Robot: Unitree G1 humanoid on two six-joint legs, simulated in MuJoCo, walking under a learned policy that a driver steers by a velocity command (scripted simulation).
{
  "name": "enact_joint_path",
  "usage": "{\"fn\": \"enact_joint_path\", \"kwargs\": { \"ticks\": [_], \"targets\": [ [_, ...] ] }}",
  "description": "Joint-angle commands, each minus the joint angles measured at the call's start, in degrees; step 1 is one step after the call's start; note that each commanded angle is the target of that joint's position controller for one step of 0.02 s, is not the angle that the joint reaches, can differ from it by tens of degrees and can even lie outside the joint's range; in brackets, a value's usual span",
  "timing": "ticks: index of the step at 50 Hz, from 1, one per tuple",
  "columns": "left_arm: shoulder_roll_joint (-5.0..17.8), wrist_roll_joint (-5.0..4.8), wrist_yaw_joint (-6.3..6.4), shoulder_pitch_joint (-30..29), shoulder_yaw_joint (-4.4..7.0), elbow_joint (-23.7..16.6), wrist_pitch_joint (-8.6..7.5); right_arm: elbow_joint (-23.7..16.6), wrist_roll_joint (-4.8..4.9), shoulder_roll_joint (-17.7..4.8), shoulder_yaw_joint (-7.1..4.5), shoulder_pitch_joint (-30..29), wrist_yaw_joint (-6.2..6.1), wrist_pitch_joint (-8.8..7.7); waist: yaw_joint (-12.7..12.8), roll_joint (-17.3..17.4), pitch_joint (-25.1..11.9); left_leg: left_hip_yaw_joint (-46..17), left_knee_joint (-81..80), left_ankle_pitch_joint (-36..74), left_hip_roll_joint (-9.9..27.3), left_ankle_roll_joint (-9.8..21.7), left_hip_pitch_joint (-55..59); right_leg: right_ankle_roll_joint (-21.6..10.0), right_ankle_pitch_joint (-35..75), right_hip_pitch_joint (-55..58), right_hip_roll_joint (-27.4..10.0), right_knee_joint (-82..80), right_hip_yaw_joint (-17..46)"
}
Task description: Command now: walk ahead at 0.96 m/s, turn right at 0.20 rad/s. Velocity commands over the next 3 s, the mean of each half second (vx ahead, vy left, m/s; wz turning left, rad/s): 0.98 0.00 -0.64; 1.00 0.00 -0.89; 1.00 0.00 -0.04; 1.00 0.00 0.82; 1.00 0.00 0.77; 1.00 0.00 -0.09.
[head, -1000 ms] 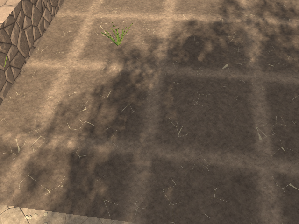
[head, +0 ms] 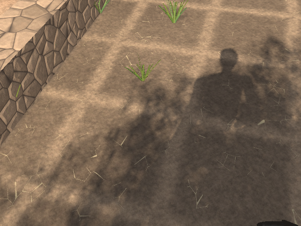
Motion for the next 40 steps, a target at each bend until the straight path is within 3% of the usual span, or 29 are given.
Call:
{"fn": "enact_joint_path", "kwargs": {
  "ticks": [1,4,5,6,7,8,9,10,11,12,13,15,17,20,22,24,26,27,28,29,30,31,32,33,34,35,37,38,40],
  "targets": [
    [9.1,-0.27,0.86,-0.2,1.59,-1.4,-1.11,-6.7,0.08,-2.5,0.16,-11.8,0.01,-1.36,-1.2,-4.8,10.1,2.4,-8.3,2.7,-2.2,1.3,4.1,-6.5,27.7,-7.0,-14.7,-6.9,7.5],
    [13.1,0.10,1.49,-2.1,2.21,-0.5,-0.71,-5.7,-0.03,-4.5,-0.43,-7.4,-1.65,-1.70,-5.1,-7.3,3.6,3.4,-11.1,-5.3,-7.6,3.1,17.1,-5.9,61.7,-1.6,-15.9,4.9,6.9],
    [14.6,0.65,1.73,-2.3,2.54,0.0,-0.34,-3.7,0.03,-6.8,-1.32,-0.1,-2.64,-1.84,-8.6,-8.9,-1.2,2.6,-10.8,-10.2,-9.2,3.9,25.8,-5.3,69.0,-1.4,-16.1,14.2,7.3],
    [15.5,0.96,1.82,-4.3,2.79,0.0,0.23,0.2,0.16,-8.9,-2.38,12.8,-3.73,-2.12,-14.7,-8.8,-7.5,1.8,-12.9,-12.1,-8.9,4.5,40.4,-4.6,64.9,-6.4,-14.8,28.7,6.7],
    [12.0,1.17,1.67,-4.9,2.09,-1.3,0.08,2.7,-0.98,-13.1,-3.86,23.9,-4.96,-2.31,-18.5,-5.2,-14.7,-8.1,-12.0,-24.5,1.4,5.2,57.0,-4.5,46.7,-19.2,-11.8,46.8,6.1],
    [1.3,-1.06,0.78,2.2,-0.02,-3.9,-0.25,3.1,-3.37,-17.8,-5.43,25.1,-5.03,-2.67,-11.4,11.8,-23.4,-38.4,-19.0,-51.5,19.7,9.7,72.5,-3.3,-4.1,-41.2,-2.9,68.6,5.5],
    [7.5,-1.35,0.77,-3.3,1.19,-4.2,-0.01,2.2,-1.83,-14.2,-4.86,21.9,-4.32,-2.57,-12.8,7.4,-21.7,-50.7,-30.2,-58.8,19.8,8.7,65.9,-4.8,-6.6,-45.8,-2.6,74.2,9.3],
    [9.0,-1.15,0.70,-9.4,1.91,-5.7,0.46,2.7,-1.52,-10.6,-4.15,15.8,-4.28,-2.73,-10.4,4.1,-9.6,-38.8,-30.4,-50.5,17.2,7.0,56.7,-4.8,-0.4,-49.2,-6.3,73.7,8.3],
    [8.1,-0.74,0.25,-10.8,1.58,-5.6,0.83,3.1,-1.27,-7.5,-3.64,13.2,-4.08,-3.10,-8.9,-0.3,-4.6,-30.1,-31.0,-38.7,15.6,6.5,49.1,-4.4,2.8,-48.0,-8.6,71.1,7.8],
    [6.8,-0.15,-0.28,-11.5,1.55,-5.3,1.58,4.0,-1.13,-6.0,-3.30,12.4,-4.18,-3.37,-7.4,-0.7,-1.3,-22.7,-32.5,-31.1,13.1,5.1,43.3,-3.9,3.4,-46.1,-10.0,69.6,7.6],
    [5.5,0.61,-0.78,-10.2,1.40,-5.6,2.61,5.1,-0.68,-4.7,-2.84,12.7,-4.29,-3.72,-5.3,1.6,0.0,-17.5,-33.5,-27.6,12.3,4.4,39.0,-3.1,3.4,-44.2,-11.0,69.0,7.4],
    [3.3,0.99,-1.55,-13.0,1.05,-7.1,4.52,7.1,0.72,-2.8,-2.42,13.7,-3.85,-4.80,-3.8,1.8,3.4,-9.8,-36.2,-22.9,11.3,3.3,35.5,-2.0,3.8,-46.1,-13.1,68.3,6.7],
    [2.9,1.24,-2.38,-18.1,0.76,-9.5,5.48,8.4,1.21,-2.7,-2.46,14.2,-3.55,-5.60,-3.4,1.4,6.3,-1.7,-38.2,-15.8,9.9,2.0,34.0,-1.2,8.5,-50.0,-13.8,66.8,4.9],
    [3.1,0.58,-3.25,-25.0,0.16,-12.6,5.57,9.2,0.47,-2.7,-2.35,14.0,-3.38,-6.49,-2.8,0.9,9.3,8.7,-39.8,-4.6,5.8,1.1,31.8,-1.7,18.1,-49.8,-12.3,57.0,1.1],
    [4.1,0.65,-3.93,-29.1,-0.07,-14.1,5.31,9.8,0.59,-4.5,-2.60,15.1,-3.90,-6.71,-3.0,-1.3,10.6,13.1,-41.2,4.6,5.2,0.3,34.2,-3.1,21.5,-47.4,-10.9,47.0,-2.6],
    [4.2,0.81,-4.38,-31.9,-0.31,-15.1,4.93,10.4,0.83,-6.6,-2.79,16.8,-4.54,-6.52,-3.0,-1.6,10.7,15.8,-39.7,22.2,6.0,-0.6,39.3,-5.0,23.4,-43.5,-8.1,39.4,-6.6],
    [6.2,0.42,-3.94,-29.3,0.23,-13.9,4.67,10.2,0.97,-9.5,-3.29,18.8,-5.43,-5.25,-1.3,0.5,6.3,16.4,-31.5,49.3,6.8,-1.5,47.6,-6.7,20.2,-38.3,-3.1,37.2,-10.4],
    [7.5,0.21,-3.42,-24.5,0.70,-12.7,4.68,9.6,0.72,-11.4,-3.84,18.1,-5.98,-4.16,1.6,2.6,3.2,16.1,-24.4,58.7,7.9,-1.6,49.8,-7.4,16.3,-33.5,-1.1,37.1,-10.6],
    [9.7,0.07,-2.86,-15.7,1.71,-10.5,4.70,8.7,0.29,-13.2,-4.44,15.9,-6.28,-2.90,6.5,4.2,-1.6,15.2,-13.0,63.8,9.3,-0.9,49.2,-8.7,12.0,-24.5,0.5,37.7,-9.6],
    [12.3,0.08,-1.98,-4.0,3.34,-7.1,4.67,7.4,-0.06,-14.0,-4.83,13.2,-6.17,-1.76,11.5,4.0,-6.7,13.3,2.5,60.2,10.0,0.5,44.8,-10.5,7.1,-12.5,1.4,36.2,-6.8],
    [14.7,0.01,-0.47,2.7,5.18,-4.4,4.83,7.3,-0.30,-13.0,-4.91,12.3,-5.34,-1.33,13.0,-0.3,-8.2,12.7,23.0,34.7,5.8,0.2,35.3,-12.0,2.7,-1.4,1.0,31.8,-1.7],
    [18.5,-0.58,0.38,-3.5,6.22,-4.4,5.49,4.9,-1.07,-3.4,-2.58,11.7,-4.29,-2.13,5.1,-15.7,-1.3,10.1,44.6,-26.8,-5.1,-1.4,14.6,-14.3,9.1,1.8,-7.5,31.7,13.8],
    [23.1,1.16,0.01,-6.5,7.13,-7.1,6.17,-2.2,0.64,-3.9,-2.08,12.9,-4.16,-3.71,1.0,-17.8,-12.0,-1.8,54.1,-31.2,-9.0,-3.2,-3.6,-25.8,-1.8,15.0,-16.1,18.0,43.8],
    [20.5,1.29,0.34,-6.8,7.08,-8.4,5.98,-2.6,0.01,-6.3,-1.75,8.9,-4.33,-5.39,2.1,-6.1,-9.8,-7.3,50.2,-26.7,-5.0,-2.5,-7.5,-23.9,-10.3,12.5,-19.1,8.6,50.5],
    [17.0,1.08,0.73,-8.0,6.36,-7.4,5.48,-2.2,0.20,-7.0,-1.68,7.5,-4.28,-6.10,-0.3,0.8,-2.4,-7.6,43.3,-22.7,-2.6,-2.3,-5.9,-21.0,-9.2,3.2,-18.0,6.3,47.3],
    [15.2,0.89,1.00,-9.4,5.80,-6.7,4.67,-2.1,-0.49,-6.3,-1.39,6.1,-4.45,-5.85,-3.0,3.9,1.3,-7.6,38.3,-22.2,-0.7,-2.9,-2.2,-19.2,-3.2,-5.2,-15.6,6.4,42.0],
    [12.8,0.38,1.59,-12.0,4.63,-7.3,2.75,-1.5,-2.18,-5.5,-0.90,7.3,-4.31,-3.37,-6.6,5.1,3.3,-7.7,31.6,-22.8,1.6,-5.0,5.0,-17.8,5.6,-17.0,-11.1,6.3,33.3],
    [12.2,-0.01,1.48,-12.0,4.32,-7.3,2.02,-1.8,-2.35,-4.9,-0.71,6.9,-4.06,-2.26,-7.2,4.4,3.8,-7.0,27.3,-23.5,2.5,-6.0,6.8,-17.5,6.0,-20.9,-9.3,5.6,30.5],
    [13.0,-0.11,1.14,-11.1,4.50,-7.6,0.94,-4.9,-2.01,-3.9,-0.03,0.1,-3.48,-1.47,-5.7,2.8,6.4,-4.3,16.4,-19.0,2.8,-7.2,8.7,-16.8,9.8,-26.9,-6.2,3.4,26.5]
  ]
}}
